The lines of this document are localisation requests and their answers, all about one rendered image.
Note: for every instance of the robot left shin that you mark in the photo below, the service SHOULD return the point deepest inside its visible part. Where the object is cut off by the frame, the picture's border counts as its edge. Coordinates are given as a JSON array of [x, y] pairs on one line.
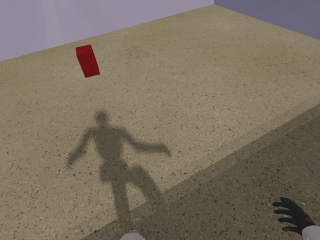
[[133, 231]]

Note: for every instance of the robot right hand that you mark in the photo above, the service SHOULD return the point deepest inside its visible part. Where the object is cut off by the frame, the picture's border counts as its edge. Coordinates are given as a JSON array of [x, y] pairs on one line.
[[300, 218]]

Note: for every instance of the right robot forearm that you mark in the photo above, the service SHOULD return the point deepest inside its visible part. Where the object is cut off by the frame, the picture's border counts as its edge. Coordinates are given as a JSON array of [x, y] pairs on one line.
[[311, 233]]

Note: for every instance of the carton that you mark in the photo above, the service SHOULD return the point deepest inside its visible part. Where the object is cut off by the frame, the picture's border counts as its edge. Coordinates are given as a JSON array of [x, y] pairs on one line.
[[87, 61]]

